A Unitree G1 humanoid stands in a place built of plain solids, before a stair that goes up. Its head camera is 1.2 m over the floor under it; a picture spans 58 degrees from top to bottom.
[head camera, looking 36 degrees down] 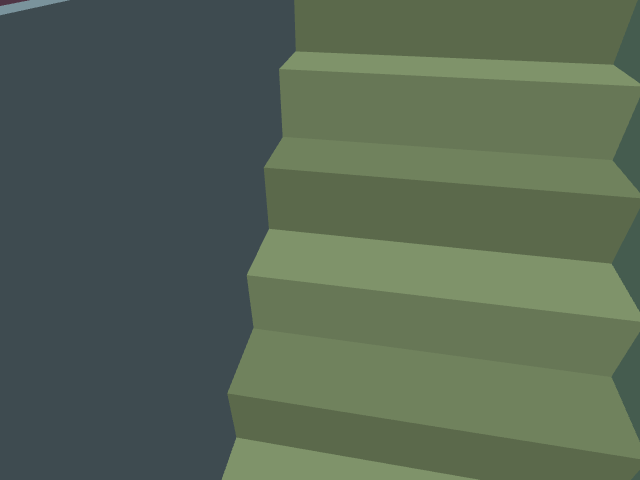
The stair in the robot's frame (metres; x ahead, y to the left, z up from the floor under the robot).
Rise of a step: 0.21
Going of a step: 0.23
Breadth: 1.01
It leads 10 degrees to the right of straight ahead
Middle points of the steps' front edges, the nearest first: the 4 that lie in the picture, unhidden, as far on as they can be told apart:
0.59 -0.25 0.21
0.82 -0.29 0.43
1.04 -0.33 0.64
1.26 -0.37 0.85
